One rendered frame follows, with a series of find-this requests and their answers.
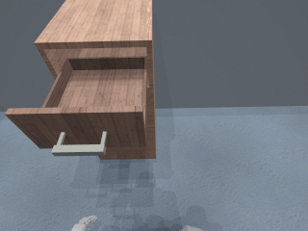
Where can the drawer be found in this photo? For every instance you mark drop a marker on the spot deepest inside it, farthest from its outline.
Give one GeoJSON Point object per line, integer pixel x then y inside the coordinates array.
{"type": "Point", "coordinates": [91, 95]}

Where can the handle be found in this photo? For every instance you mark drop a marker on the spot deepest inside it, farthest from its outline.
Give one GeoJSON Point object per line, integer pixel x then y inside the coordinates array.
{"type": "Point", "coordinates": [61, 149]}

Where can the robot left hand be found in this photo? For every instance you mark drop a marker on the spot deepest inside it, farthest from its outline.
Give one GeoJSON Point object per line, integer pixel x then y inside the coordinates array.
{"type": "Point", "coordinates": [85, 223]}

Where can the cabinet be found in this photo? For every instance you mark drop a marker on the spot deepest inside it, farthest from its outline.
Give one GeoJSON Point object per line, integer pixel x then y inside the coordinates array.
{"type": "Point", "coordinates": [105, 28]}

